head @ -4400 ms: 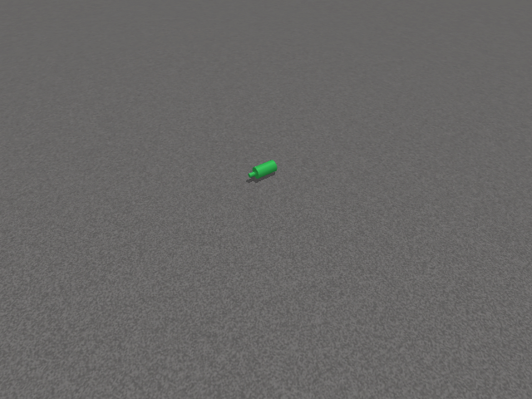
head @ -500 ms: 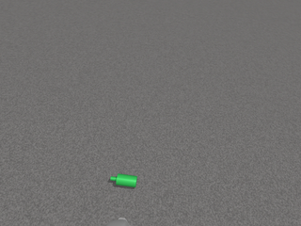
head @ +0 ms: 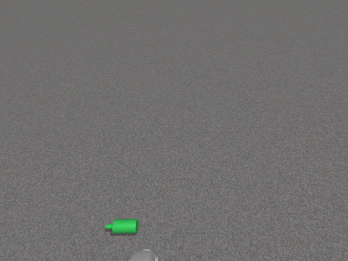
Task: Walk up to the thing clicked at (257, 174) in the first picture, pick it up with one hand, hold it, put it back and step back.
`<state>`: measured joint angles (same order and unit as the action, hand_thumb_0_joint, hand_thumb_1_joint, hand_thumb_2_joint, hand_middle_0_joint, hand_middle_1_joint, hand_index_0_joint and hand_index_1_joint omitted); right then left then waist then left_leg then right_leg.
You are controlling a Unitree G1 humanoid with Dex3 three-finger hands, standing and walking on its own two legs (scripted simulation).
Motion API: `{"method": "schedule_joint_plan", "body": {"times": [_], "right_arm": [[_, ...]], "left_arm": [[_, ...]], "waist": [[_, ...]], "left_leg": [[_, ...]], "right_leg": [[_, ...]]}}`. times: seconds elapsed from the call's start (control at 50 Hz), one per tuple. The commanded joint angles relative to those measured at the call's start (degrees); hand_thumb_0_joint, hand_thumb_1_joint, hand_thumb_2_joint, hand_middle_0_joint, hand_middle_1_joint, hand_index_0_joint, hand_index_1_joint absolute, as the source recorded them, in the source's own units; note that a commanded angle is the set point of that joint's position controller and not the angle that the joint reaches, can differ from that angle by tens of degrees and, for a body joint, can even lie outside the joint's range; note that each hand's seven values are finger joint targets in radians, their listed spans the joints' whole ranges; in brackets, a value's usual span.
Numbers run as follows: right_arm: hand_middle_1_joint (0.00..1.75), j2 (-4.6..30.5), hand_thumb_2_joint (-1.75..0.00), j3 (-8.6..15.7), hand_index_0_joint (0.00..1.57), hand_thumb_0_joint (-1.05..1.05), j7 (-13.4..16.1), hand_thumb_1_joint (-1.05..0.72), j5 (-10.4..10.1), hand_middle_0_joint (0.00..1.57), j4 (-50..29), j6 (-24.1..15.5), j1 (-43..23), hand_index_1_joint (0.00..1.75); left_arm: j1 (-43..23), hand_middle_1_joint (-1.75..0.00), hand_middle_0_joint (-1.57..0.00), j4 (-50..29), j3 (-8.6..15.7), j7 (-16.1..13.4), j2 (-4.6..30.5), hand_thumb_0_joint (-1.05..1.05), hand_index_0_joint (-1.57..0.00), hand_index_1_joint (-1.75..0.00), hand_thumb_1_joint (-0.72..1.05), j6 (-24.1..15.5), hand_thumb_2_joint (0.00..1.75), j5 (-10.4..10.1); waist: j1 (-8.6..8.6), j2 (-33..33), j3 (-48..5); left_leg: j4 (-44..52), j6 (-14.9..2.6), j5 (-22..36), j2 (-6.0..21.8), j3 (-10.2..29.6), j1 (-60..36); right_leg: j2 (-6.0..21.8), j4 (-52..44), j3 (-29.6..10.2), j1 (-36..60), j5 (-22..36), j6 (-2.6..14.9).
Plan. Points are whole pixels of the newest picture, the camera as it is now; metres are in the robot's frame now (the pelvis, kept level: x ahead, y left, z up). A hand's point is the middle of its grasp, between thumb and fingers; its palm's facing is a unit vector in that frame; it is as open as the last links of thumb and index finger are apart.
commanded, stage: walk up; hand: left
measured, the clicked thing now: (121, 226) +0.43 +0.33 -0.70
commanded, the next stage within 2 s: stand in 1.60 s
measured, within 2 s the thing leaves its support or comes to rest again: neither
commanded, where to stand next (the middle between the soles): +0.11 +0.07 m, yaw +3 degrees
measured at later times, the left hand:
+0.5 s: hand out of the picture +0.06 +0.36 -0.14, palm faces +0.03 -0.89 -0.45, open 7.4 cm
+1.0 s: hand out of the picture +0.11 +0.33 -0.12, palm faces +0.05 -0.94 -0.34, open 7.4 cm
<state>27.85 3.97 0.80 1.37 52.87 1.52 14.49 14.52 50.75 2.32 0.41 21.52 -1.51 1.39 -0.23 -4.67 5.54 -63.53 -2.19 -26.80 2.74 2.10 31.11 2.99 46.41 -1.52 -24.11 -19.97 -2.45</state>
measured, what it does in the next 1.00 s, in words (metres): steps on the spot: left foot, then right foot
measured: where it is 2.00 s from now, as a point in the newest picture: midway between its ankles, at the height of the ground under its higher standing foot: outside the picture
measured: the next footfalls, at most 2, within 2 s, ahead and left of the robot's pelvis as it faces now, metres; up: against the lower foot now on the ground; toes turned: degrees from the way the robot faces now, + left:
left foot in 0.30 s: +0.06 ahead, +0.19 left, +0.00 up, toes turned +3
right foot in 0.54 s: +0.10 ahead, -0.06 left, +0.00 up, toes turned +1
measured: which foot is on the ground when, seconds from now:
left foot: up 0.00-0.28, down 0.30-1.00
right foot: down 0.00-0.32, up 0.34-0.52, down 0.54-1.00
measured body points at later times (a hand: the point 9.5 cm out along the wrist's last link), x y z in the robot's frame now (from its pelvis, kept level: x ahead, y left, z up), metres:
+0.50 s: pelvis +0.02 +0.06 +0.00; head +0.06 +0.08 +0.45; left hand +0.05 +0.41 -0.11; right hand +0.14 -0.25 -0.11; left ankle +0.02 +0.19 -0.70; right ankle +0.06 -0.07 -0.68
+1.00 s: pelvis +0.02 +0.06 +0.03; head +0.04 +0.07 +0.48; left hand +0.11 +0.37 -0.09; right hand +0.14 -0.24 -0.09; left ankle +0.02 +0.19 -0.70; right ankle +0.06 -0.06 -0.70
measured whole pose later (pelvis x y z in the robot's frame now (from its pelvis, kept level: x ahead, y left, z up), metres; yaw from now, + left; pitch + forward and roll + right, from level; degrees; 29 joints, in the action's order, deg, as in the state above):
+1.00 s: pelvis +0.02 +0.06 +0.03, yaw +4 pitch -2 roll +0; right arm 21.2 -0.8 0.0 0.0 61.8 -1.4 4.8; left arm 3.4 60.5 0.1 1.0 21.7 -0.8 -0.1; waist 0.4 0.7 4.6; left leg -32.3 0.6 -16.3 0.7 1.0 13.7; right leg 1.6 31.4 2.5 -15.2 -13.9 -0.2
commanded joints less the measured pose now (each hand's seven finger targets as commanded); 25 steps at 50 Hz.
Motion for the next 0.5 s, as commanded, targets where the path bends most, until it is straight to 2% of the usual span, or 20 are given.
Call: {"method": "schedule_joint_plan", "body": {"times": [0.0,0.04,0.08,0.12,0.18,0.22,0.26,0.28,0.3,0.32,0.34,0.36,0.38,0.4,0.42,0.44,0.46,0.48], "right_arm": [[0.3,10.67,-0.9,3.73,0.2,0.0,-1.16,-0.9,1.05,0.2,-4.59,0.29,2.88,0.3],[0.3,10.17,-0.9,3.98,0.2,0.0,-1.81,-0.9,1.42,0.2,-6.06,0.92,0.88,0.3],[0.3,9.69,-0.9,4.22,0.2,0.0,-2.35,-0.9,1.71,0.2,-7.41,1.39,-0.8,0.3],[0.3,9.23,-0.9,4.26,0.2,0.0,-2.61,-0.9,1.53,0.2,-7.72,1.49,-1.8,0.3],[0.3,8.17,-0.9,4.2,0.2,0.0,-2.91,-0.9,1.06,0.2,-8.85,0.99,-3.83,0.3],[0.3,7.62,-0.9,4.33,0.2,0.0,-2.99,-0.9,0.27,0.2,-8.17,0.22,-1.76,0.3],[0.3,6.54,-0.9,4.7,0.2,0.0,-2.61,-0.9,-0.1,0.2,-4.83,-0.64,4.34,0.3],[0.3,8.32,-0.9,5.24,0.2,0.0,-2.04,-0.9,0.5,0.2,-4.03,-1.0,6.5,0.3],[0.3,13.13,-0.9,6.09,0.2,0.0,-1.62,-0.9,1.39,0.2,-5.25,-1.2,6.69,0.3],[0.3,17.01,-0.9,6.19,0.2,0.0,-1.75,-0.9,0.21,0.2,-7.32,-1.06,2.45,0.3],[0.3,17.96,-0.9,6.16,0.2,0.0,-1.81,-0.9,-0.16,0.2,-7.42,-0.83,-2.09,0.3],[0.3,15.08,-0.9,5.4,0.2,0.0,-1.67,-0.9,-0.09,0.2,-8.28,-0.79,-4.68,0.3],[0.3,11.98,-0.9,4.41,0.2,0.0,-1.22,-0.9,0.1,0.2,-8.48,-1.15,-5.86,0.3],[0.3,10.08,-0.9,3.47,0.2,0.0,-0.72,-0.9,-0.25,0.2,-7.66,-1.75,-5.67,0.3],[0.3,10.75,-0.9,3.22,0.2,0.0,-0.49,-0.9,-0.83,0.2,-6.49,-2.43,-4.4,0.3],[0.3,11.58,-0.9,3.17,0.2,0.0,-0.54,-0.9,-1.05,0.2,-5.75,-2.77,-4.43,0.3],[0.3,11.64,-0.9,2.96,0.2,0.0,-0.6,-0.9,-1.04,0.2,-5.61,-2.85,-5.19,0.3],[0.3,11.15,-0.9,2.56,0.2,0.0,-0.48,-0.9,-1.31,0.2,-5.97,-2.81,-7.06,0.3]], "left_arm": [[3.01,-0.3,-0.2,-2.58,6.55,-3.73,22.73,0.0,-0.2,-0.3,0.9,-2.48,0.9,-0.31],[4.7,-0.3,-0.2,-2.66,6.39,-4.59,21.86,0.0,-0.2,-0.3,0.9,-2.75,0.9,-0.52],[5.6,-0.3,-0.2,-3.08,6.3,-5.18,21.84,0.0,-0.2,-0.3,0.9,-2.88,0.9,-0.43],[5.74,-0.3,-0.2,-3.55,6.17,-5.39,21.24,0.0,-0.2,-0.3,0.9,-2.88,0.9,-0.38],[6.03,-0.3,-0.2,-4.34,6.42,-5.3,22.43,0.0,-0.2,-0.3,0.9,-2.72,0.9,0.22],[2.66,-0.3,-0.2,-5.42,6.13,-5.09,22.61,0.0,-0.2,-0.3,0.9,-2.39,0.9,0.06],[0.77,-0.3,-0.2,-5.43,4.66,-4.68,19.8,0.0,-0.2,-0.3,0.9,-1.56,0.9,-0.62],[2.97,-0.3,-0.2,-5.16,3.28,-4.57,16.16,0.0,-0.2,-0.3,0.9,-1.17,0.9,-0.87],[3.37,-0.3,-0.2,-5.93,1.8,-4.56,11.32,0.0,-0.2,-0.3,0.9,-1.08,0.9,-0.94],[1.19,-0.3,-0.2,-5.98,2.55,-5.22,14.7,0.0,-0.2,-0.3,0.9,-1.01,0.9,-1.06],[-1.65,-0.3,-0.2,-4.42,2.79,-5.47,18.16,0.0,-0.2,-0.3,0.9,-1.51,0.9,-0.46],[-1.84,-0.3,-0.2,-3.35,3.21,-4.84,19.48,0.0,-0.2,-0.3,0.9,-1.8,0.9,-0.61],[0.0,-0.3,-0.2,-1.96,3.37,-4.16,18.12,0.0,-0.2,-0.3,0.9,-1.69,0.9,-1.13],[1.42,-0.3,-0.2,-0.99,3.2,-3.54,16.67,0.0,-0.2,-0.3,0.9,-1.67,0.9,-1.36],[2.32,-0.3,-0.2,-0.42,3.0,-3.09,15.6,0.0,-0.2,-0.3,0.9,-1.57,0.9,-1.59],[2.97,-0.3,-0.2,0.38,2.93,-2.88,14.92,0.0,-0.2,-0.3,0.9,-1.5,0.9,-1.7],[3.1,-0.3,-0.2,1.14,3.0,-2.78,14.56,0.0,-0.2,-0.3,0.9,-1.45,0.9,-1.48],[3.83,-0.3,-0.2,1.34,2.86,-2.74,13.73,0.0,-0.2,-0.3,0.9,-1.61,0.9,-1.34]], "waist": [[1.48,17.02,-3.13],[2.27,16.41,-3.94],[2.57,15.87,-5.46],[2.94,15.73,-5.85],[3.46,18.24,-6.78],[1.36,18.56,-8.22],[-2.12,12.15,-10.29],[-3.28,5.38,-11.53],[-3.73,-8.91,-10.24],[-3.44,-9.1,-8.87],[-3.17,-7.69,-5.27],[-1.81,-3.58,-2.07],[-0.62,-2.15,-1.07],[0.13,-2.43,-1.92],[0.37,-4.91,-3.07],[0.61,-7.31,-4.61],[0.94,-7.6,-5.5],[2.17,-6.44,-6.89]], "left_leg": [[-5.34,0.65,2.08,2.72,3.85,7.49],[-4.74,1.17,2.77,2.64,4.07,8.74],[-4.57,1.74,2.86,1.92,3.76,8.62],[-1.58,2.31,1.78,1.58,2.39,7.45],[6.19,2.1,-3.66,1.38,0.01,3.73],[14.61,1.3,-2.49,0.12,-1.69,-5.04],[27.05,0.86,7.03,-4.77,-6.87,-18.33],[31.05,-1.24,7.72,-2.92,-1.21,-25.23],[35.13,-5.53,7.99,8.93,18.54,-27.43],[40.59,-13.78,1.9,17.99,32.32,-19.79],[41.87,-17.38,-4.86,20.1,35.98,-11.12],[39.63,-15.33,-1.5,15.7,28.32,-8.47],[35.94,-11.92,5.04,11.0,19.29,-9.73],[33.68,-9.22,13.61,8.66,15.44,-12.4],[32.58,-8.59,19.46,9.26,15.35,-13.37],[31.89,-9.13,22.6,10.33,16.47,-13.15],[31.37,-9.43,23.27,10.74,16.55,-11.49],[28.79,-8.78,24.16,9.94,13.2,-11.46]], "right_leg": [[15.48,-20.54,-21.55,7.41,2.64,14.36],[15.31,-18.89,-20.11,10.07,10.05,14.95],[14.91,-17.5,-18.21,11.53,13.81,15.07],[14.0,-16.63,-16.05,11.61,13.9,15.01],[14.72,-14.21,-15.14,10.58,14.83,16.12],[13.91,-10.63,-11.76,6.23,18.27,14.84],[8.87,-0.37,-4.17,-0.05,17.28,11.11],[6.0,9.79,-0.66,-6.13,12.38,8.06],[0.99,20.0,3.15,-18.38,-6.48,4.38],[-1.11,19.03,1.65,-18.34,-18.15,3.88],[1.55,17.45,-0.11,-13.74,-18.96,3.89],[2.19,16.04,-0.56,-11.55,-16.51,3.75],[2.43,14.31,-0.79,-10.74,-12.95,3.75],[1.86,11.99,0.2,-10.64,-8.82,3.65],[1.5,9.64,1.41,-8.82,-6.21,3.65],[0.89,6.64,2.78,-4.87,-6.38,3.63],[0.33,4.09,3.18,-0.67,-6.64,3.76],[-0.54,-2.86,3.84,3.44,-3.83,4.19]]}}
